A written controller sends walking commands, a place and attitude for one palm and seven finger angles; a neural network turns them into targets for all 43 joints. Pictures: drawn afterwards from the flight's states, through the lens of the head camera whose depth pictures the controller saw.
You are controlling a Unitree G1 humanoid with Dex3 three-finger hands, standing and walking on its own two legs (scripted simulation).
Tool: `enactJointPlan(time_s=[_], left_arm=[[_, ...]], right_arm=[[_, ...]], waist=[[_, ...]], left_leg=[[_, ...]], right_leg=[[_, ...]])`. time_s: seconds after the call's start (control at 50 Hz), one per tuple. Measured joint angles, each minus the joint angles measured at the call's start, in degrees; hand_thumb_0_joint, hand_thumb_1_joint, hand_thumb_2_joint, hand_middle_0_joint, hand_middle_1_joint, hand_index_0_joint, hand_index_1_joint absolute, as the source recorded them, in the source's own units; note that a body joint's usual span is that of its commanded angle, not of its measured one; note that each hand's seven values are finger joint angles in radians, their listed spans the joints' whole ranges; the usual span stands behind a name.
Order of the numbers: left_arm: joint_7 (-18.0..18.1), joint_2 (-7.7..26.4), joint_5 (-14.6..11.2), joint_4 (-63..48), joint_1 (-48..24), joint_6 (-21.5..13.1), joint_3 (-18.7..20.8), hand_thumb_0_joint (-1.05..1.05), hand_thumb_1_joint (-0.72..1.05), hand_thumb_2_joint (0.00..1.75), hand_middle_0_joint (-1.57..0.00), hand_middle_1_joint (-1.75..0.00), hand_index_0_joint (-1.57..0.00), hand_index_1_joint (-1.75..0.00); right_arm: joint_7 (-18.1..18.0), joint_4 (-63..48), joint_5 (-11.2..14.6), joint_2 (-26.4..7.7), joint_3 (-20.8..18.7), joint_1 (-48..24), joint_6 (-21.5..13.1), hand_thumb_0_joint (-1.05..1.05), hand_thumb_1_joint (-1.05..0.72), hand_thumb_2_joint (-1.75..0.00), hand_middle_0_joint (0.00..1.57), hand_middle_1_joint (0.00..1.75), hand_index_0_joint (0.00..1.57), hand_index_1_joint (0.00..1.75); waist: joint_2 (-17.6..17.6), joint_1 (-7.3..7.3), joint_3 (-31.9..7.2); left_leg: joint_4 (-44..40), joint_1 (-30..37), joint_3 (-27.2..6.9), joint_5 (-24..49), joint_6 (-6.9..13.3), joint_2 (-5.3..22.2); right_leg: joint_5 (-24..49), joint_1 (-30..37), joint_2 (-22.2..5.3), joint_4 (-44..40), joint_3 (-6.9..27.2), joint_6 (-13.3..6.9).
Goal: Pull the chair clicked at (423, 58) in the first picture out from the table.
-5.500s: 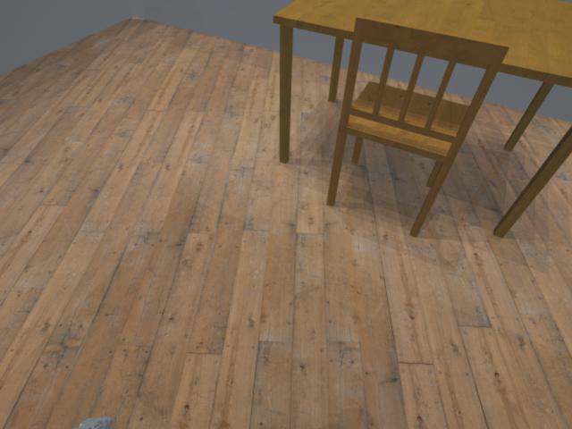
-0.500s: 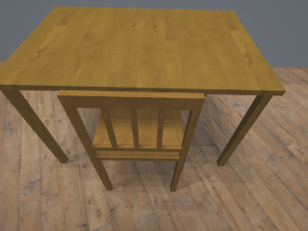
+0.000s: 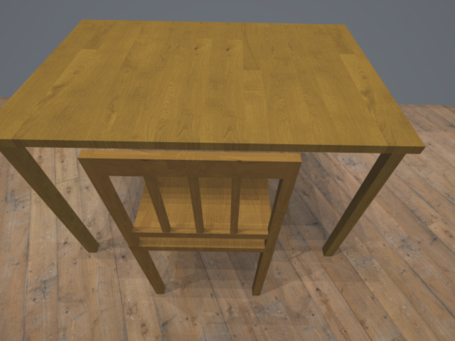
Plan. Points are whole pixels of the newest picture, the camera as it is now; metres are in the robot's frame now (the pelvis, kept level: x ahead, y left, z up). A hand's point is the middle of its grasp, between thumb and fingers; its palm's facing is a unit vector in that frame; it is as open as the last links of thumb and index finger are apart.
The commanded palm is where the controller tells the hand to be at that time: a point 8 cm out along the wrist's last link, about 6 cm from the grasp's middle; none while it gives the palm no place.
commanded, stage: look again from close up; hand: left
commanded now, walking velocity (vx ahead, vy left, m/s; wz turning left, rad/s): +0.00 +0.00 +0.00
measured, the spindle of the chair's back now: (196, 205) +0.44 +0.11 -0.10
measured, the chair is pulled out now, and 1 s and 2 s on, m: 0.00 0.00 0.00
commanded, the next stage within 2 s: raise the hand toward the chair's back in 0.24 s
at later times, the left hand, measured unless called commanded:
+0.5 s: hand out of the picture +0.14 +0.19 -0.07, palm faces +0.25 -0.95 -0.20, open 7.5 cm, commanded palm +0.10 +0.22 -0.07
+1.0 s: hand (135, 335) +0.14 +0.17 -0.06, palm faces +0.02 -1.00 -0.05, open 11.3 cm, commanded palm +0.12 +0.23 -0.06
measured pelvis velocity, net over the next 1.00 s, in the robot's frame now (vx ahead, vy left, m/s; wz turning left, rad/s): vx -0.07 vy -0.03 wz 0.04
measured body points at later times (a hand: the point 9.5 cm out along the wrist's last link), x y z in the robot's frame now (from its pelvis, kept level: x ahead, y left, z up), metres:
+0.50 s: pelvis -0.01 -0.01 -0.01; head +0.01 -0.03 +0.44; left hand +0.12 +0.24 -0.05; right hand +0.08 -0.26 -0.15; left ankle +0.02 +0.12 -0.74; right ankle -0.07 -0.13 -0.74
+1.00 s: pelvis -0.07 -0.03 -0.11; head -0.01 -0.02 +0.34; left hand +0.14 +0.22 -0.06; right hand +0.14 -0.23 -0.19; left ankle +0.02 +0.12 -0.74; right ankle -0.07 -0.13 -0.74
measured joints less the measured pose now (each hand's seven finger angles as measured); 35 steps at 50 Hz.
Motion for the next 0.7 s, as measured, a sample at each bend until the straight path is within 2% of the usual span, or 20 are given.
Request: enactJointPlan(time_s=[0.36,0.38,0.4,0.42,0.46,0.52,0.58,0.62,0.64,0.66,0.7], left_arm=[[0.43,-1.44,0.13,0.42,1.64,-0.29,-0.26,0.01,0.91,0.90,-0.20,-0.30,-0.20,-0.30],[0.26,-1.63,-2.30,-8.72,4.59,2.98,0.12,0.01,0.91,0.90,-0.20,-0.30,-0.20,-0.30],[1.12,-1.31,-3.52,-19.22,7.84,3.71,0.82,0.02,0.92,0.90,-0.20,-0.30,-0.20,-0.30],[2.34,-0.62,-4.65,-28.38,10.62,2.63,1.22,0.03,0.93,0.90,-0.20,-0.30,-0.20,-0.30],[3.46,0.34,-7.14,-41.89,12.77,-0.17,1.88,0.04,0.93,0.89,-0.20,-0.29,-0.20,-0.30],[1.06,0.28,-8.97,-49.80,8.67,-8.48,4.36,0.03,0.90,0.88,-0.19,-0.29,-0.19,-0.29],[-5.43,-0.17,-11.08,-49.96,2.77,-20.03,7.17,0.02,0.84,0.86,-0.19,-0.28,-0.18,-0.29],[-11.85,-0.61,-12.84,-49.47,0.44,-27.24,8.15,0.02,0.79,0.84,-0.18,-0.27,-0.18,-0.28],[-15.02,-0.84,-13.52,-49.33,-0.10,-29.77,8.48,0.02,0.77,0.83,-0.18,-0.27,-0.18,-0.28],[-17.57,-1.00,-14.10,-49.49,-0.13,-31.09,8.66,0.02,0.74,0.82,-0.18,-0.27,-0.17,-0.27],[-20.60,-1.16,-15.14,-50.55,1.17,-30.43,8.65,0.01,0.69,0.80,-0.18,-0.26,-0.17,-0.27]], right_arm=[[0.03,0.94,0.03,0.23,0.25,2.65,0.61,0.01,-0.91,-0.90,0.20,0.30,0.20,0.30],[-0.16,-1.66,0.58,-0.10,0.35,3.54,0.17,0.01,-0.91,-0.90,0.20,0.30,0.20,0.30],[-1.00,-4.36,0.94,-0.23,0.40,4.79,-2.12,0.01,-0.91,-0.90,0.20,0.30,0.20,0.30],[-1.64,-6.64,1.52,-0.35,0.17,5.85,-4.92,0.01,-0.91,-0.90,0.20,0.30,0.20,0.30],[-2.26,-10.63,2.29,-1.01,-0.56,6.59,-9.35,0.01,-0.91,-0.90,0.20,0.30,0.20,0.30],[-2.35,-15.66,1.23,-2.92,-1.66,4.32,-12.55,0.01,-0.91,-0.90,0.20,0.30,0.20,0.30],[-1.38,-20.11,0.06,-3.95,-3.08,0.48,-13.69,0.01,-0.91,-0.90,0.20,0.30,0.20,0.30],[-0.48,-23.17,0.06,-4.33,-4.02,-1.90,-14.04,0.01,-0.90,-0.90,0.20,0.30,0.20,0.30],[-0.11,-24.75,0.22,-4.55,-4.45,-2.99,-13.98,0.01,-0.90,-0.90,0.20,0.30,0.20,0.30],[0.07,-26.41,0.44,-4.76,-4.80,-3.93,-13.66,0.01,-0.90,-0.90,0.20,0.30,0.20,0.30],[-0.13,-29.80,1.07,-5.06,-5.15,-5.18,-12.58,0.01,-0.90,-0.90,0.20,0.30,0.20,0.30]], waist=[[0.57,-0.22,0.19],[0.85,-0.33,0.51],[0.61,0.20,0.87],[0.39,0.41,0.54],[0.67,-0.43,-0.53],[2.40,-2.25,-3.66],[2.22,-2.24,-7.66],[1.23,-1.80,-9.57],[0.84,-1.58,-10.09],[0.49,-1.37,-10.37],[-0.13,-0.93,-10.66]], left_leg=[[0.22,0.20,-0.99,-0.21,-0.90,0.94],[1.34,-0.63,-1.12,-0.76,-0.89,1.20],[1.56,-0.80,-0.83,-0.94,-0.85,1.10],[1.77,-1.37,-0.64,-0.88,-0.86,0.84],[3.78,-3.94,-1.38,-1.00,-0.84,0.11],[11.08,-12.71,-3.15,-2.71,-0.93,0.19],[19.89,-23.62,-3.23,-5.15,-1.58,1.13],[26.08,-30.35,-3.16,-7.09,-2.05,1.79],[29.04,-33.20,-3.28,-8.06,-2.15,2.06],[31.75,-35.57,-3.40,-8.81,-2.33,2.26],[36.11,-39.01,-3.62,-10.24,-2.47,2.33]], right_leg=[[0.13,1.33,1.05,-1.50,-0.94,-0.86],[0.04,0.65,1.30,-0.82,-1.02,-0.89],[-0.37,-0.43,1.15,0.95,-0.76,-1.09],[-1.02,-2.01,0.79,3.29,-0.94,-1.27],[-2.74,-4.67,-0.06,6.85,-2.18,-1.32],[-5.46,-12.02,-0.05,12.95,-3.82,-1.26],[-8.39,-23.54,0.49,23.08,-3.44,-1.91],[-10.76,-30.55,0.91,29.88,-3.02,-2.34],[-11.80,-33.45,1.13,33.06,-2.94,-2.62],[-12.80,-35.79,1.26,35.90,-2.91,-2.91],[-12.61,-39.13,1.25,40.15,-2.91,-3.04]])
